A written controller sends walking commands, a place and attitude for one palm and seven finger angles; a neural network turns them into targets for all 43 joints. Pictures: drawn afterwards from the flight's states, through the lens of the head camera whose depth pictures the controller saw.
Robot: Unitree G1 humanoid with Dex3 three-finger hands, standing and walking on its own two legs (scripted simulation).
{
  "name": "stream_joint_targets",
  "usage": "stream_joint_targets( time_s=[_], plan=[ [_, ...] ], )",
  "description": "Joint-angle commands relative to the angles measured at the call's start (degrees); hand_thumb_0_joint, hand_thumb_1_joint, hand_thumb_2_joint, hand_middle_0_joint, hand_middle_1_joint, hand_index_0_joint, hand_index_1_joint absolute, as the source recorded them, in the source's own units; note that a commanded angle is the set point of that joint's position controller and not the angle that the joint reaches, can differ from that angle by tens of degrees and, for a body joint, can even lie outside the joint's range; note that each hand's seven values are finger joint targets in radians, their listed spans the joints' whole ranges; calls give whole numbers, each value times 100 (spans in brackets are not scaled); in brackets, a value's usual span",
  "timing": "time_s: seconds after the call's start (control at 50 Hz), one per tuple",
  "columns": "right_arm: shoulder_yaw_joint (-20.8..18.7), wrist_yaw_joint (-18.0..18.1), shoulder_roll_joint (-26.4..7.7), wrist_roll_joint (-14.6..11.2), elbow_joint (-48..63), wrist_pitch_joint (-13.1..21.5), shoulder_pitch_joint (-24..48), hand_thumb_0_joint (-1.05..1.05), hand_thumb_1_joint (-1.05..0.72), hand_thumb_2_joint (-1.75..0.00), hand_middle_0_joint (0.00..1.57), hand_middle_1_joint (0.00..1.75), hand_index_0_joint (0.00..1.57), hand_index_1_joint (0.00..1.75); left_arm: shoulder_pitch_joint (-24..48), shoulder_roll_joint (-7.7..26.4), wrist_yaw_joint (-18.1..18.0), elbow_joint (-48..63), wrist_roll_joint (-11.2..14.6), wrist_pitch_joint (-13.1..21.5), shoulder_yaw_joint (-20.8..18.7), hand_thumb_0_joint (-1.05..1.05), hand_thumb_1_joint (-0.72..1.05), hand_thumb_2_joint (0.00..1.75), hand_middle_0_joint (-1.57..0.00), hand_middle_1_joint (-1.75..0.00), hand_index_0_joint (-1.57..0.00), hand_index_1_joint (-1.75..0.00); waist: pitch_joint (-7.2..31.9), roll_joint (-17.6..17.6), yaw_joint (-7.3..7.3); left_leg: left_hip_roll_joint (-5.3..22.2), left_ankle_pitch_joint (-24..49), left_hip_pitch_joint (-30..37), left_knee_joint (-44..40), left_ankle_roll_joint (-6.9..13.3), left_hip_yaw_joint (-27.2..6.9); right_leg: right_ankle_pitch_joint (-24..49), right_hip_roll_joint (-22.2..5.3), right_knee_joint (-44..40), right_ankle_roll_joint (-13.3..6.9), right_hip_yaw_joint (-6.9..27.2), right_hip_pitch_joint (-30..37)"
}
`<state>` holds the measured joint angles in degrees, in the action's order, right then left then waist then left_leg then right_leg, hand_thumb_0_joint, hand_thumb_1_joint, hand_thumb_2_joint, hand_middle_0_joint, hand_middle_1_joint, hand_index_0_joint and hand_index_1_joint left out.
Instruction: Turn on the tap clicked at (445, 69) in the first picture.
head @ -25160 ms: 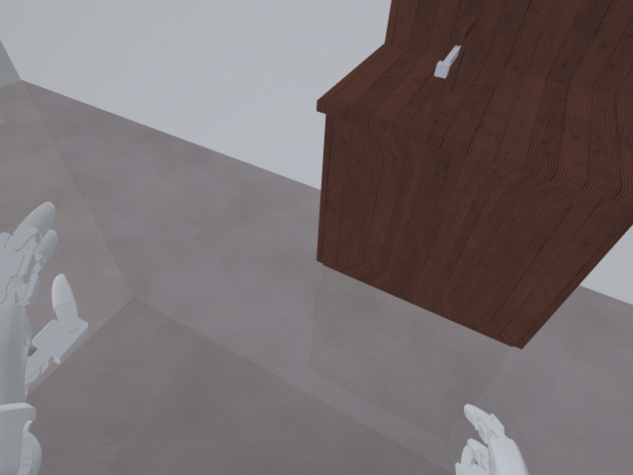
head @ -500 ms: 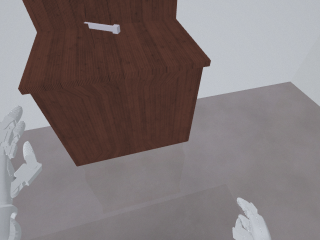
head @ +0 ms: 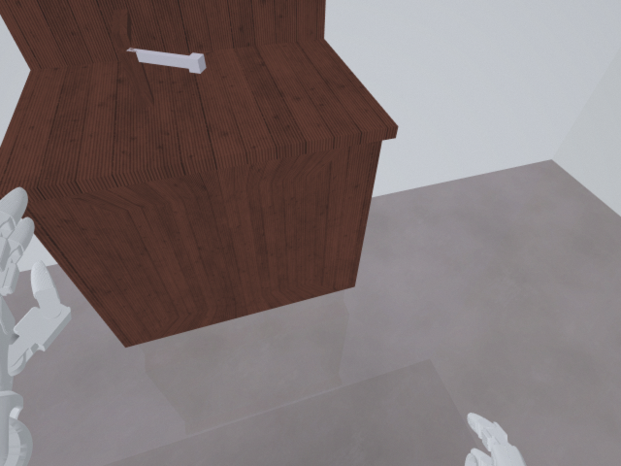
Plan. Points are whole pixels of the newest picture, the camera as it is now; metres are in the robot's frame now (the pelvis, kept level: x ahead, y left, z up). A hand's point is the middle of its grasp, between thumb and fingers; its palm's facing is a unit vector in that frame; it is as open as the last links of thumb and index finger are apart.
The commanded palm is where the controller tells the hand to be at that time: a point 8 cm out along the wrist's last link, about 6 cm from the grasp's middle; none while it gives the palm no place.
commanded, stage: take the last steps up to it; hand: left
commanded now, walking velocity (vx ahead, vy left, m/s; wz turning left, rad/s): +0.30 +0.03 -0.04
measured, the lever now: (196, 63) +0.81 +0.27 +0.14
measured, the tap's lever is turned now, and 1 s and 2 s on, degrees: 59 59 59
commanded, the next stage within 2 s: come to a stop and stand still in 0.76 s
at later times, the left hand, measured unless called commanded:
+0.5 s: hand (136, 197) +0.36 +0.22 +0.18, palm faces +0.39 -0.83 -0.40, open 7.4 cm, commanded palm +0.31 +0.26 +0.19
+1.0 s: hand (173, 128) +0.51 +0.22 +0.18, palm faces +0.41 -0.80 -0.44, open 7.4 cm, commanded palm +0.46 +0.25 +0.19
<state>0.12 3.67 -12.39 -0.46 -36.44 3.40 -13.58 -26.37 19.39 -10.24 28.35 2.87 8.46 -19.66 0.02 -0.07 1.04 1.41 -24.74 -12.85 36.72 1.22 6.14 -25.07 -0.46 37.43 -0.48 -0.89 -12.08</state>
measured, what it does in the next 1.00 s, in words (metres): walks ahead: right foot, then left foot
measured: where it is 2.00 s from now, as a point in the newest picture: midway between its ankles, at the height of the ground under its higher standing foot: (315, 457)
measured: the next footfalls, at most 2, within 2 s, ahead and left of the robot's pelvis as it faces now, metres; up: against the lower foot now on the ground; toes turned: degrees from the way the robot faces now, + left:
right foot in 0.22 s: +0.16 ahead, -0.12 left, +0.00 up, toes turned -9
left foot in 0.52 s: +0.27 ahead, +0.13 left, +0.00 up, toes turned +7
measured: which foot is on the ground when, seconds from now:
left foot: down 0.00-0.24, up 0.26-0.50, down 0.52-0.74, up 0.76-0.94, down 0.96-1.00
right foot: down 0.00-0.02, up 0.04-0.20, down 0.22-0.54, up 0.56-0.70, down 0.72-1.00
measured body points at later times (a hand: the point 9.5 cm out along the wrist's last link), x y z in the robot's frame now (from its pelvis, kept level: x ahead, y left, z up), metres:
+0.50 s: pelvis +0.14 -0.01 +0.01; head +0.17 -0.02 +0.46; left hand +0.33 +0.26 +0.20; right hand +0.31 -0.27 -0.08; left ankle +0.21 +0.12 -0.71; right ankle +0.12 -0.11 -0.72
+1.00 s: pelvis +0.29 -0.02 +0.00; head +0.32 -0.04 +0.45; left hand +0.48 +0.26 +0.20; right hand +0.45 -0.26 -0.10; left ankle +0.33 +0.09 -0.72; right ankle +0.21 -0.11 -0.72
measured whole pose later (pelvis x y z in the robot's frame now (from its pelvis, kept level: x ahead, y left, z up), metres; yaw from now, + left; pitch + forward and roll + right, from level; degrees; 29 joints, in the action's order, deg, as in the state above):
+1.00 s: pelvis +0.29 -0.02 +0.00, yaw -2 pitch -1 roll +2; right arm -0.7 3.2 -12.5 -1.0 -34.7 3.8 -10.5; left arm -27.0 20.7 -9.4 28.4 3.3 9.5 -21.6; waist -5.4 0.1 -1.4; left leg 1.6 -11.6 -16.4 32.5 1.4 10.0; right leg -26.1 -3.3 39.6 0.3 -4.2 -10.0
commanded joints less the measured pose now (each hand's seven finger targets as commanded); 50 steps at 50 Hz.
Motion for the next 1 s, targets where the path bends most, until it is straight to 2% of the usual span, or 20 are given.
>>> stream_joint_targets(
  time_s=[0.0, 0.08, 0.18, 0.2, 0.22, 0.24, 0.3, 0.36, 0.46, 0.5, 0.54, 0.64, 0.68, 0.72, 0.74, 0.78, 0.88, 0.92, 0.94, 0.98],
  plan=[
    [-246, 19, -558, 44, 964, 336, 531, 0, -90, -90, 20, 30, 20, 30, 367, 1089, -109, 1390, -4, 392, -680, 0, 90, 90, -20, -30, -20, -30, 476, -1545, 196, 1752, 4796, 2517, -1231, 914, -2404, -675, 79, 1919, 38, -280, -2637],
    [-259, -36, -605, 12, 903, 497, 572, 0, -90, -90, 20, 30, 20, 30, 172, 1054, -21, 1197, -36, 310, -673, 0, 90, 90, -20, -30, -20, -30, 1, -907, 67, 1736, 3540, 1801, -1513, 992, -1661, -69, -304, 1226, 24, -265, -2570],
    [-258, 17, -650, 36, 1061, 552, 767, 0, -90, -90, 20, 30, 20, 30, -67, 1130, -17, 1075, -15, 369, -911, 0, 90, 90, -20, -30, -20, -30, 595, -732, -195, 987, 3368, -217, 172, 471, -230, 1301, 104, -914, -170, -847, 1137],
    [-302, 3, -585, -2, 1056, 509, 741, 0, -90, -90, 20, 30, 20, 30, -68, 1226, -11, 969, -60, 370, -955, 0, 90, 90, -20, -30, -20, -30, 925, 378, -228, 550, 2320, -1252, 1776, 310, 212, 1538, -781, -1090, -577, 495, 2147],
    [-335, -33, -485, -67, 1255, 515, 807, 0, -90, -90, 20, 30, 20, 30, -152, 1226, 40, 942, 27, 423, -1021, 0, 90, 90, -20, -30, -20, -30, 1118, 1403, -208, -190, -191, -2299, 3274, 95, 63, 2223, -2020, -1619, -1198, 2981, 2448],
    [-400, -99, -596, -57, 1190, 520, 682, 0, -90, -90, 20, 30, 20, 30, -26, 1326, 99, 1148, 130, 546, -1176, 0, 90, 90, -20, -30, -20, -30, 863, 1031, -162, 44, -754, -2437, 3788, 15, -730, 2023, -2244, -1948, -1310, 3259, 1825],
    [-283, -115, -446, -45, 964, 316, 678, 0, -90, -90, 20, 30, 20, 30, -77, 1227, 119, 1180, -16, 644, -1121, 0, 90, 90, -20, -30, -20, -30, 343, 305, -78, 521, -386, -2355, 3172, -149, -788, 2261, -2058, -1867, -1245, 1875, 937],
    [-215, -44, -356, -8, 976, 284, 799, 0, -90, -90, 20, 30, 20, 30, 249, 1100, 61, 1321, -20, 640, -890, 0, 90, 90, -20, -30, -20, -30, 399, 640, -33, 488, 176, -1004, 1259, -60, -227, 2349, -1650, -1755, -917, 689, 68],
    [-290, 72, -449, -3, 1078, 404, 760, 0, -90, -90, 20, 30, 20, 30, 470, 1046, 21, 1265, 35, 488, -664, 0, 90, 90, -20, -30, -20, -30, 208, 261, -64, 132, 1058, 480, -761, 22, 304, 961, -1117, -1008, -442, 67, -331],
    [-357, 82, -671, -30, 1140, 407, 691, 0, -90, -90, 20, 30, 20, 30, 610, 1004, -4, 1378, 39, 496, -700, 0, 90, 90, -20, -30, -20, -30, 361, -1388, 2, 1380, 905, 1453, -1538, 649, -1705, -114, -214, 805, 11, -499, -1616],
    [-323, 79, -565, -63, 1109, 453, 664, 0, -90, -90, 20, 30, 20, 30, 572, 1127, -8, 953, -24, 427, -785, 0, 90, 90, -20, -30, -20, -30, 205, -1402, -9, 2156, 366, 824, -2254, 1277, -3043, -980, -231, 2355, 44, 36, -1939],
    [-233, -30, -504, -65, 1134, 625, 727, 0, -90, -90, 20, 30, 20, 30, 320, 1125, -39, 1718, -15, 319, -735, 0, 90, 90, -20, -30, -20, -30, 463, -1511, -109, 1418, 2048, 531, -1376, 761, -1088, -168, -167, 211, 94, -492, -861],
    [-212, -30, -508, -75, 1174, 606, 752, 0, -90, -90, 20, 30, 20, 30, 89, 1109, -58, 1472, -32, 274, -812, 0, 90, 90, -20, -30, -20, -30, 577, -820, -195, 1016, 1550, -196, -474, 393, -475, 876, -108, -1170, 8, -482, 313],
    [-170, -49, -296, -95, 1230, 558, 766, 0, -90, -90, 20, 30, 20, 30, 61, 1285, -49, 1147, 27, 202, -956, 0, 90, 90, -20, -30, -20, -30, 518, 1759, -180, -80, -312, -2185, 1792, -129, 261, 2219, -1861, -1917, -865, 2408, 1450],
    [-278, -78, -434, -137, 1185, 535, 707, 0, -90, -90, 20, 30, 20, 30, 202, 1155, 13, 1265, 138, 246, -819, 0, 90, 90, -20, -30, -20, -30, 374, 1564, -152, 78, -626, -2521, 2413, -197, -292, 3416, -2091, -1859, -1072, 2468, 1576],
    [-111, -64, -285, -95, 1012, 439, 716, 0, -90, -90, 20, 30, 20, 30, -37, 1315, -29, 1036, 35, 389, -1125, 0, 90, 90, -20, -30, -20, -30, 371, 776, -166, 269, -651, -2696, 2056, -212, -373, 5324, -1976, -1304, -1103, 1645, 2063],
    [-133, -4, -326, -6, 1059, 333, 858, 0, -90, -90, 20, 30, 20, 30, 352, 994, 17, 914, 15, 500, -759, 0, 90, 90, -20, -30, -20, -30, 661, 660, -117, -237, 1636, -352, -778, -153, 458, 5520, -1169, -656, -390, 67, 1313],
    [-296, 30, -526, -78, 1100, 380, 789, 0, -90, -90, 20, 30, 20, 30, 369, 976, 40, 1192, 62, 438, -580, 0, 90, 90, -20, -30, -20, -30, 1000, -90, -46, 680, 4531, 1380, -995, 200, -358, 3976, -765, 217, 136, -279, 131],
    [-355, 2, -603, -110, 1127, 405, 632, 0, -90, -90, 20, 30, 20, 30, 239, 950, 51, 1315, 83, 410, -523, 0, 90, 90, -20, -30, -20, -30, 1197, -695, -94, 1404, 6085, 2050, -978, 596, -1170, 1094, -391, 744, 244, -199, -677],
    [-313, -39, -533, -34, 1199, 468, 594, 0, -90, -90, 20, 30, 20, 30, 226, 991, 30, 1278, -46, 269, -514, 0, 90, 90, -20, -30, -20, -30, 732, -1082, -156, 1777, 7062, 1755, -1214, 775, -1474, -702, -189, 912, 206, 29, -1082]
  ],
)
